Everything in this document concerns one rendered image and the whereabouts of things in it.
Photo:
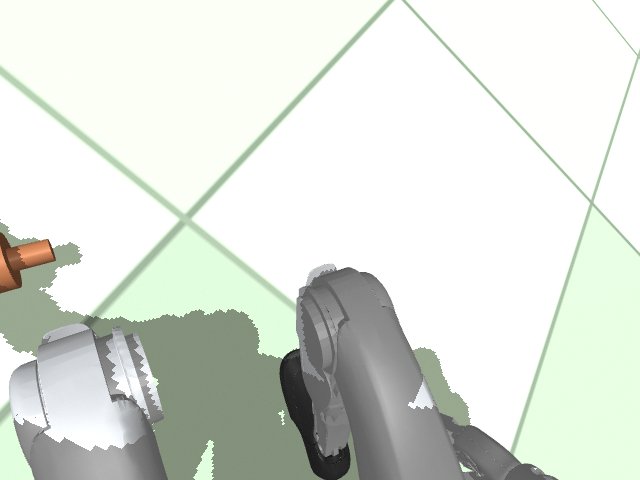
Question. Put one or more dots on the right robot hand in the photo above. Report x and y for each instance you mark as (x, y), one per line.
(479, 452)

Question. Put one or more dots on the right robot foot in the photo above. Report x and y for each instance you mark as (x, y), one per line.
(299, 405)

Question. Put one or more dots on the bottle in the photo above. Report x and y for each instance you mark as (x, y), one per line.
(14, 259)

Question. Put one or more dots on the right robot arm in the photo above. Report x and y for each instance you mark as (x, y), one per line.
(528, 472)

